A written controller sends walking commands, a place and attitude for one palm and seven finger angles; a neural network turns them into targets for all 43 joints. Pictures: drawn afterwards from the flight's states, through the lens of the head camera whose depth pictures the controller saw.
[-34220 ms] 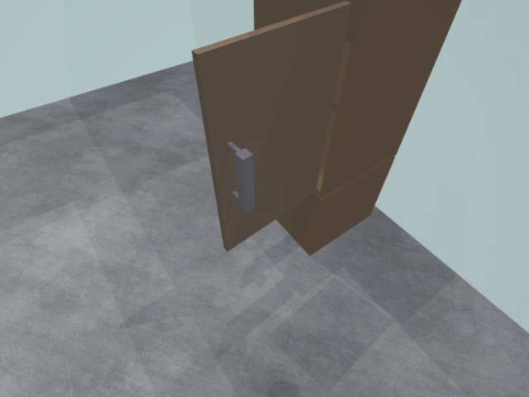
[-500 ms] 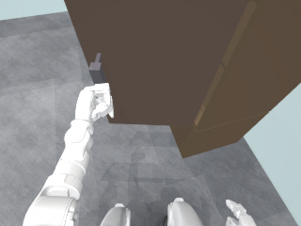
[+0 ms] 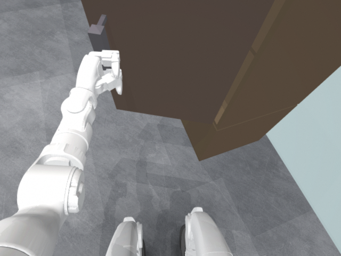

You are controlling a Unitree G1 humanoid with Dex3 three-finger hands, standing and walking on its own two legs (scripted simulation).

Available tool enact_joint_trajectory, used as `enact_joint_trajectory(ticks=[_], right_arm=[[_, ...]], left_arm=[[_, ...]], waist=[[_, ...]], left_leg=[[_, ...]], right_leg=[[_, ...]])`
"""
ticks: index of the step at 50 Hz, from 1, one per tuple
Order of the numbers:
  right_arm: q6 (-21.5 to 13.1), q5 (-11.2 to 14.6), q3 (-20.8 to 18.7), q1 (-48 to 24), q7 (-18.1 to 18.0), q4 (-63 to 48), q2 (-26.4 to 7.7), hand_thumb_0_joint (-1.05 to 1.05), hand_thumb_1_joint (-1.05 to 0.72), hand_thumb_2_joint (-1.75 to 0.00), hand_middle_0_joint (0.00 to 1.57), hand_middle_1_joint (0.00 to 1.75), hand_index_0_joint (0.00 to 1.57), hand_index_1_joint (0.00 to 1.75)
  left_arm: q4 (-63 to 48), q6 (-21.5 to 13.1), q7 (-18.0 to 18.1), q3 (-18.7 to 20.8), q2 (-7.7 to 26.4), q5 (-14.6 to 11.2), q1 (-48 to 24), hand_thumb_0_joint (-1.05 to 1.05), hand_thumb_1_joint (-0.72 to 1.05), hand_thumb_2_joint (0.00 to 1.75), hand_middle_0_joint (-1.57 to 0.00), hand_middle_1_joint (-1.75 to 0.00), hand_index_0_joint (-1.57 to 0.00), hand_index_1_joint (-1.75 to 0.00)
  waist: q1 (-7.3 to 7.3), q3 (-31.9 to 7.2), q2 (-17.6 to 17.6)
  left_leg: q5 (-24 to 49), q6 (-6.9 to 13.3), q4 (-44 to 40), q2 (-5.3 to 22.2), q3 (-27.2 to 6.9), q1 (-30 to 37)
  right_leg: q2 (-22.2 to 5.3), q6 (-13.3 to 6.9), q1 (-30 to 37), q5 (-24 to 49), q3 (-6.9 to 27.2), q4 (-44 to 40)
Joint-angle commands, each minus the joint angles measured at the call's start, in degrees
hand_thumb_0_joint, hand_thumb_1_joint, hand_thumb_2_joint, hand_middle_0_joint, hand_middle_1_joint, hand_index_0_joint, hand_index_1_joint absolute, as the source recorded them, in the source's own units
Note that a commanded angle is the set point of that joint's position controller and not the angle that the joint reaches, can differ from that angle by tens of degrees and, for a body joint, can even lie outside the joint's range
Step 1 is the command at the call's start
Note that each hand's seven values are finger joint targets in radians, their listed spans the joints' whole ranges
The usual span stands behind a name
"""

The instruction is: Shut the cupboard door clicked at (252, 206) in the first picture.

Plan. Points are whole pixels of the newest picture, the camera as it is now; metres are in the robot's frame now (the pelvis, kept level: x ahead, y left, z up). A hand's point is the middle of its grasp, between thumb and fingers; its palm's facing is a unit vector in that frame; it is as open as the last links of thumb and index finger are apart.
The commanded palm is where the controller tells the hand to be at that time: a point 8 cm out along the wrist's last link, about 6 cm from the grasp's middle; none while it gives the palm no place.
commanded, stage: push the door shut along its arc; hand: left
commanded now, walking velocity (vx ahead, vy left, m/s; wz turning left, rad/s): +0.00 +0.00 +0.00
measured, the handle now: (108, 54) +0.58 +0.12 +0.07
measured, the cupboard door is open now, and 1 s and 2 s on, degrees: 61 50 42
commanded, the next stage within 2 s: pull the fist back off the door in 1.12 s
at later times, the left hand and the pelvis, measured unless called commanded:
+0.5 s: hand (144, 58) +0.57 +0.03 +0.07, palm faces -0.39 -0.92 -0.03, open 3.1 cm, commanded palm +0.58 +0.07 +0.07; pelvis +0.01 +0.00 -0.02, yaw -2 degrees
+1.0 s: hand (148, 50) +0.59 +0.01 +0.07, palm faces -0.47 -0.88 -0.03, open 3.3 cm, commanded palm +0.62 +0.03 +0.07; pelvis +0.02 -0.01 -0.02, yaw -2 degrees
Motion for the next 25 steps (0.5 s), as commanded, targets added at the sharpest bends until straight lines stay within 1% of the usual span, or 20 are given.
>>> enact_joint_trajectory(ticks=[1,2,3,4,5,6,8,9,11,12,14,16,17,18,19,20,21,22,23,25], right_arm=[[-1.18,-0.47,-3.42,8.51,-0.42,-3.9,-10.24,0.0,-0.9,-0.9,0.2,0.3,0.2,0.3],[-1.09,-0.54,-3.33,8.55,-0.39,-3.77,-10.12,0.0,-0.9,-0.9,0.2,0.3,0.2,0.3],[-1.0,-0.56,-3.35,8.97,-0.34,-3.54,-10.22,0.0,-0.9,-0.9,0.2,0.3,0.2,0.3],[-1.12,-0.76,-3.22,9.6,-0.41,-3.69,-10.33,0.0,-0.9,-0.9,0.2,0.3,0.2,0.3],[-0.94,-0.8,-3.18,9.69,-0.32,-3.55,-10.48,0.0,-0.9,-0.9,0.2,0.3,0.2,0.3],[-0.81,-0.92,-3.15,10.11,-0.28,-3.51,-10.59,0.0,-0.9,-0.9,0.2,0.3,0.2,0.3],[-0.64,-0.97,-3.04,10.34,-0.06,-3.43,-10.35,0.0,-0.9,-0.9,0.2,0.3,0.2,0.3],[-0.77,-1.1,-2.94,10.9,-0.08,-3.6,-10.52,0.0,-0.9,-0.9,0.2,0.3,0.2,0.3],[-0.5,-1.24,-3.01,11.48,-0.15,-3.13,-10.91,0.0,-0.9,-0.9,0.2,0.3,0.2,0.3],[-0.44,-1.2,-2.94,11.61,-0.06,-3.13,-10.77,0.0,-0.9,-0.9,0.2,0.3,0.2,0.3],[-0.56,-1.37,-2.72,12.35,-0.17,-3.29,-10.73,0.0,-0.9,-0.9,0.2,0.3,0.2,0.3],[-0.4,-1.46,-2.64,12.75,-0.1,-3.51,-10.78,0.0,-0.9,-0.9,0.2,0.3,0.2,0.3],[-0.33,-1.45,-2.49,12.92,-0.02,-3.4,-10.57,0.0,-0.9,-0.9,0.2,0.3,0.2,0.3],[-0.3,-1.55,-2.44,13.13,-0.01,-3.35,-10.46,0.0,-0.9,-0.9,0.2,0.3,0.2,0.3],[-0.34,-1.62,-2.34,13.68,-0.06,-3.68,-10.48,0.0,-0.9,-0.9,0.2,0.3,0.2,0.3],[-0.22,-1.59,-2.28,13.65,0.03,-3.69,-10.51,0.0,-0.9,-0.9,0.2,0.3,0.2,0.3],[-0.12,-1.63,-2.28,13.62,0.16,-3.81,-10.35,0.0,-0.9,-0.9,0.2,0.3,0.2,0.3],[-0.05,-1.71,-2.36,13.79,0.26,-3.72,-10.18,0.0,-0.9,-0.9,0.2,0.3,0.2,0.3],[0.09,-1.73,-2.35,14.08,0.25,-3.83,-10.29,0.0,-0.9,-0.9,0.2,0.3,0.2,0.3],[0.11,-1.79,-2.17,14.52,0.18,-4.17,-10.44,0.0,-0.9,-0.9,0.2,0.3,0.2,0.3]], left_arm=[[-11.29,-2.2,-1.96,-1.3,2.13,1.09,-33.3,0.0,0.9,0.9,-1.3,-1.5,-1.3,-1.5],[-11.12,-1.96,-1.92,-2.12,1.49,1.35,-35.17,0.0,0.9,0.9,-1.3,-1.5,-1.3,-1.5],[-10.36,-1.68,-1.65,-1.69,1.97,1.57,-36.09,0.0,0.9,0.9,-1.3,-1.5,-1.3,-1.5],[-10.69,-1.72,-1.32,-0.82,3.12,1.56,-37.86,0.0,0.9,0.9,-1.3,-1.5,-1.3,-1.5],[-9.67,-1.32,-1.12,0.5,5.16,2.03,-37.84,0.0,0.9,0.9,-1.3,-1.5,-1.3,-1.5],[-9.45,-1.18,-1.06,0.19,5.45,2.75,-38.9,0.0,0.9,0.9,-1.3,-1.5,-1.3,-1.5],[-8.03,-0.38,-1.15,-1.37,3.6,3.32,-39.99,0.0,0.9,0.9,-1.3,-1.5,-1.3,-1.5],[-8.43,-0.38,-1.26,-0.83,4.5,3.29,-41.26,0.0,0.9,0.9,-1.3,-1.5,-1.3,-1.5],[-8.06,0.45,-1.76,-0.05,6.18,3.61,-43.13,0.0,0.9,0.9,-1.3,-1.5,-1.3,-1.5],[-7.09,1.11,-2.2,-0.5,5.73,3.79,-42.75,0.0,0.9,0.9,-1.3,-1.5,-1.3,-1.5],[-7.61,1.87,-2.7,0.68,6.74,2.97,-44.77,0.0,0.9,0.9,-1.3,-1.5,-1.3,-1.5],[-7.64,2.66,-2.95,3.67,10.09,2.67,-44.19,0.0,0.9,0.9,-1.3,-1.5,-1.3,-1.5],[-6.64,3.09,-3.07,3.52,10.23,2.99,-44.43,0.0,0.9,0.9,-1.3,-1.5,-1.3,-1.5],[-7.34,3.21,-3.09,4.07,11.42,3.46,-45.62,0.0,0.9,0.9,-1.3,-1.5,-1.3,-1.5],[-7.77,2.99,-3.04,5.36,13.05,3.55,-45.93,0.0,0.9,0.9,-1.3,-1.5,-1.3,-1.5],[-7.64,3.02,-3.15,5.5,13.99,4.16,-45.74,0.0,0.9,0.9,-1.3,-1.5,-1.3,-1.5],[-7.71,3.09,-3.25,4.8,13.05,4.36,-45.93,0.0,0.9,0.9,-1.3,-1.5,-1.3,-1.5],[-7.15,3.45,-3.4,4.41,12.27,4.45,-45.92,0.0,0.9,0.9,-1.3,-1.5,-1.3,-1.5],[-6.75,3.95,-3.4,5.99,14.07,4.33,-45.63,0.0,0.9,0.9,-1.3,-1.5,-1.3,-1.5],[-7.87,4.12,-3.71,8.2,17.34,4.39,-46.8,0.0,0.9,0.9,-1.3,-1.5,-1.3,-1.5]], waist=[[-5.8,-27.82,5.29],[-6.46,-27.13,5.35],[-6.94,-26.7,4.6],[-7.26,-26.97,5.36],[-6.73,-27.41,5.48],[-7.39,-27.59,5.43],[-8.21,-26.6,5.79],[-8.43,-27.14,7.11],[-8.94,-29.11,6.76],[-8.9,-29.55,7.35],[-9.34,-30.4,7.87],[-8.18,-33.4,8.07],[-8.68,-32.12,7.21],[-8.92,-32.04,7.12],[-8.8,-32.78,7.02],[-8.33,-33.27,8.45],[-8.5,-33.42,9.11],[-8.9,-33.16,8.22],[-8.93,-32.78,7.15],[-8.47,-35.26,8.66]], left_leg=[[8.39,0.71,-9.52,-0.42,-5.2,18.96],[8.05,0.78,-9.25,-0.42,-5.26,18.36],[7.52,0.92,-8.97,-0.36,-5.29,17.58],[8.09,1.1,-8.75,-0.51,-5.33,17.56],[7.69,0.92,-8.62,-0.42,-5.2,16.91],[8.06,0.99,-8.42,-0.3,-5.49,16.96],[7.17,1.13,-7.92,-0.33,-5.25,16.07],[7.76,1.17,-7.76,-0.32,-5.61,16.9],[9.2,1.15,-6.99,-0.01,-5.91,17.21],[9.76,1.16,-6.6,-0.04,-5.74,17.17],[12.03,1.31,-6.0,0.04,-5.83,17.57],[14.77,1.19,-5.31,0.09,-5.45,17.48],[14.74,1.33,-5.08,0.04,-5.04,16.06],[14.89,1.5,-4.47,0.09,-4.68,14.82],[16.04,1.63,-4.17,0.06,-4.65,14.81],[16.66,1.34,-4.26,0.22,-4.86,15.3],[16.82,1.32,-4.05,0.23,-4.86,15.57],[17.21,1.41,-3.67,0.23,-4.68,15.23],[17.46,1.59,-3.39,0.28,-4.19,13.85],[19.18,1.55,-2.99,0.24,-4.08,14.0]], right_leg=[[3.24,-1.25,7.53,4.68,2.11,-7.8],[3.22,-1.16,6.82,4.47,2.1,-7.68],[3.33,-1.05,6.53,4.14,2.2,-7.78],[3.47,-1.12,6.26,4.36,1.93,-7.38],[3.49,-1.1,6.87,4.06,2.14,-7.35],[3.48,-1.11,6.24,4.23,2.05,-7.1],[3.53,-1.06,5.18,3.71,2.12,-7.29],[3.62,-1.22,4.44,3.95,1.78,-6.75],[3.61,-1.13,4.32,4.85,1.84,-6.38],[3.7,-1.18,4.22,5.13,1.96,-6.37],[3.98,-1.24,4.49,6.51,1.62,-5.8],[4.1,-1.24,6.55,8.22,1.83,-5.46],[4.18,-1.09,6.8,8.47,1.89,-5.68],[4.23,-1.0,7.59,8.95,2.07,-5.5],[4.37,-1.08,8.22,9.9,2.09,-5.13],[4.37,-1.17,7.87,9.99,2.08,-4.85],[4.41,-1.16,7.31,9.97,2.05,-4.73],[4.5,-1.07,7.57,10.62,1.99,-4.68],[4.59,-0.98,8.99,11.49,2.21,-4.93],[4.65,-1.08,10.09,13.3,2.35,-4.15]])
